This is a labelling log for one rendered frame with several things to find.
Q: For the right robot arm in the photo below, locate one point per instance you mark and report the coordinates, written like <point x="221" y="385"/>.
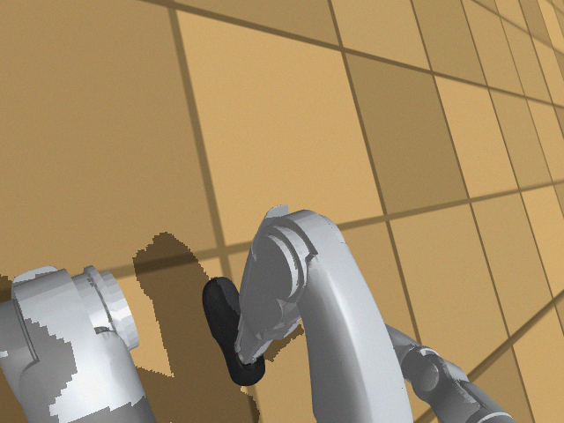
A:
<point x="446" y="388"/>

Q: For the right robot foot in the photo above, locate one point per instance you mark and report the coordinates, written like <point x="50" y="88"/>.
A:
<point x="222" y="310"/>

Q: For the right robot hand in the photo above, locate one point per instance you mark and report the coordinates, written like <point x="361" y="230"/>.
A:
<point x="402" y="343"/>

